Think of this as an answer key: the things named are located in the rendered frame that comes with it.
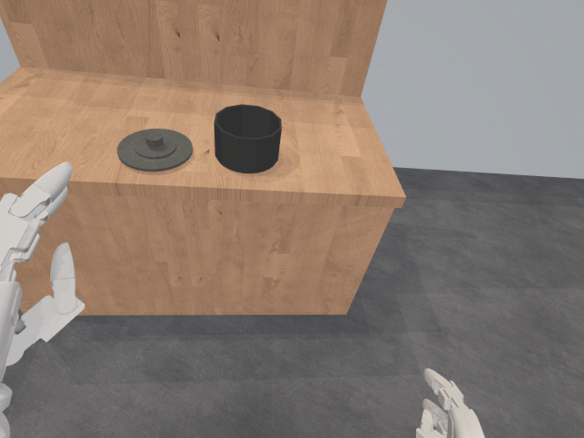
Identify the pot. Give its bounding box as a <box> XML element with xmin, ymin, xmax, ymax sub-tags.
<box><xmin>214</xmin><ymin>104</ymin><xmax>282</xmax><ymax>173</ymax></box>

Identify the knob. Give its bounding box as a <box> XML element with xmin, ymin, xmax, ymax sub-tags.
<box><xmin>145</xmin><ymin>131</ymin><xmax>163</xmax><ymax>147</ymax></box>

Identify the lid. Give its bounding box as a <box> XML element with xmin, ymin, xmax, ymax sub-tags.
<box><xmin>117</xmin><ymin>129</ymin><xmax>193</xmax><ymax>172</ymax></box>

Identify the table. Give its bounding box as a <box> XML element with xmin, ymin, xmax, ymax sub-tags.
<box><xmin>0</xmin><ymin>0</ymin><xmax>406</xmax><ymax>316</ymax></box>

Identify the right robot hand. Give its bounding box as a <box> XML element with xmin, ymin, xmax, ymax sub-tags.
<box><xmin>416</xmin><ymin>369</ymin><xmax>485</xmax><ymax>438</ymax></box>

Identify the left robot hand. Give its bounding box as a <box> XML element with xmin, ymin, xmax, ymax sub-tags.
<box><xmin>0</xmin><ymin>162</ymin><xmax>85</xmax><ymax>383</ymax></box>

